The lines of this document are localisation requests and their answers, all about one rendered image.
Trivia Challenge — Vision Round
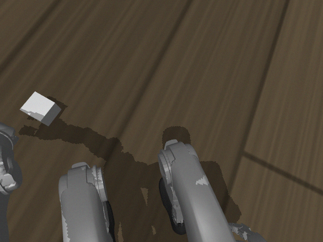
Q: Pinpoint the right robot foot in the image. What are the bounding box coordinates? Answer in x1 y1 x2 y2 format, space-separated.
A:
159 177 186 235

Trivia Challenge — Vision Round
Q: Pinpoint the cube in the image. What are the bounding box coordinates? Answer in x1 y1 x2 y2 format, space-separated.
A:
20 92 61 126

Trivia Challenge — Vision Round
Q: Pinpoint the left robot arm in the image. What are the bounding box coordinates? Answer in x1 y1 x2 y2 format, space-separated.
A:
0 122 23 242

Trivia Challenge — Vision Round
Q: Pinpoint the right robot hand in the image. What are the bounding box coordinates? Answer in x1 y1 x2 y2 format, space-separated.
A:
228 223 267 242

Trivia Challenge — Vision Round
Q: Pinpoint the left robot foot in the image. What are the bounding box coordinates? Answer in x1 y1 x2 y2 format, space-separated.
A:
106 201 116 242

